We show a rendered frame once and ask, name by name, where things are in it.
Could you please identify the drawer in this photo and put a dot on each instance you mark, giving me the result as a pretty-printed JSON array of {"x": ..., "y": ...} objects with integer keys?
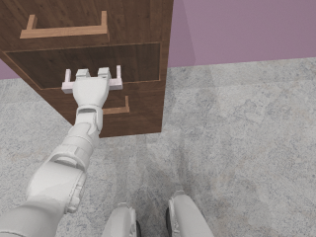
[{"x": 138, "y": 61}]

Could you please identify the left robot hand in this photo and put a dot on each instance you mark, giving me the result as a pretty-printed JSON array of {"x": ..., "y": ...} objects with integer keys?
[{"x": 89, "y": 90}]

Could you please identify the cabinet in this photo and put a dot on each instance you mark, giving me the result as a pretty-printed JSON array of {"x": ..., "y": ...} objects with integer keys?
[{"x": 128, "y": 21}]

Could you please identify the robot shin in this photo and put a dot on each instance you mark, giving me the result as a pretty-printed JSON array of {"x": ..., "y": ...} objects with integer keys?
[
  {"x": 123, "y": 204},
  {"x": 175, "y": 227}
]

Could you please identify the left robot upper arm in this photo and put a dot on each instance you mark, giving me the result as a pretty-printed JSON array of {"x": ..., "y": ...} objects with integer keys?
[{"x": 57, "y": 190}]

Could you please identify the handle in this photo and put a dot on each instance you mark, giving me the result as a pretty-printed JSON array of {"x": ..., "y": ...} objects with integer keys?
[
  {"x": 65, "y": 36},
  {"x": 115, "y": 83},
  {"x": 114, "y": 112}
]

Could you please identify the left robot forearm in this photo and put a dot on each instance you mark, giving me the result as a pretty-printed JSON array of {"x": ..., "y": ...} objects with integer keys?
[{"x": 79, "y": 144}]

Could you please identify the robot left shin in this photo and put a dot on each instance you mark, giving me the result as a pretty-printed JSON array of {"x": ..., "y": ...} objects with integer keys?
[{"x": 123, "y": 204}]

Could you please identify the robot right shin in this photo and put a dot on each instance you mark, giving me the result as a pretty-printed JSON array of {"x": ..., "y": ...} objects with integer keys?
[{"x": 175, "y": 227}]

